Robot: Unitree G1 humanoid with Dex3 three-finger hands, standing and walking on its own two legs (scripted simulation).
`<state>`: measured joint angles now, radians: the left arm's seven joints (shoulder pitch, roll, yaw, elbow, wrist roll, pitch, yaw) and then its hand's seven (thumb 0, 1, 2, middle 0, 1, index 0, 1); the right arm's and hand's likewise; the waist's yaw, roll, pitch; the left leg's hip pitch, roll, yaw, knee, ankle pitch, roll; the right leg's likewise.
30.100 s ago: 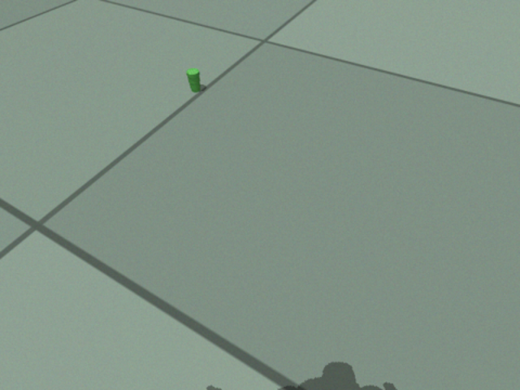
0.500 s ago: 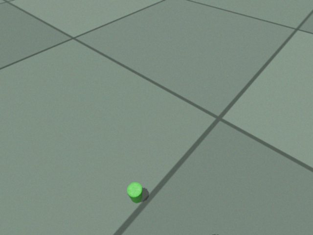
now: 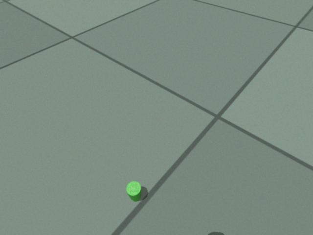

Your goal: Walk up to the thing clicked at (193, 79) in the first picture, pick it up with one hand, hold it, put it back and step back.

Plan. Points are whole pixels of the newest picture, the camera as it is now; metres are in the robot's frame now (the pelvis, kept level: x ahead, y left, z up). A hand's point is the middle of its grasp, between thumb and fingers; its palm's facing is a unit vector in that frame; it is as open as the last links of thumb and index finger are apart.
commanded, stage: stand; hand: left
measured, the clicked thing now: (134, 192) +0.47 +0.16 -0.71
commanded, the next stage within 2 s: step back in 0.92 s
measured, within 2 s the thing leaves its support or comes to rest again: neither
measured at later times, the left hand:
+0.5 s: hand out of the picture +0.09 +0.25 -0.16, palm faces -0.02 -0.94 -0.34, open 7.4 cm
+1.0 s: hand out of the picture +0.10 +0.25 -0.16, palm faces +0.00 -0.94 -0.35, open 7.4 cm
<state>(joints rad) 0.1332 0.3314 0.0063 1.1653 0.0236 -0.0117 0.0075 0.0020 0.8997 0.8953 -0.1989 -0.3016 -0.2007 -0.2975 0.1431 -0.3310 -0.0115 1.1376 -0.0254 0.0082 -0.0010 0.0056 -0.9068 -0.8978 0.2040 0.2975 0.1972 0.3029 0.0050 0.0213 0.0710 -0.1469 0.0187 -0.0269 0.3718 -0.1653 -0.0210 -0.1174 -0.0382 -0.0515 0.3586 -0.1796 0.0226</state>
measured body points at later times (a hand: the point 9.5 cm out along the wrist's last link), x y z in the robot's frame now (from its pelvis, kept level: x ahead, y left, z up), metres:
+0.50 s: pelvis +0.02 +0.00 +0.00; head +0.04 -0.01 +0.45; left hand +0.10 +0.29 -0.13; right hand +0.09 -0.30 -0.14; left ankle +0.03 +0.13 -0.75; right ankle +0.01 -0.13 -0.75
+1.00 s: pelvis +0.02 +0.00 +0.00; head +0.04 -0.01 +0.45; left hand +0.10 +0.30 -0.13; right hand +0.10 -0.31 -0.14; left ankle +0.03 +0.13 -0.75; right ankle +0.01 -0.13 -0.75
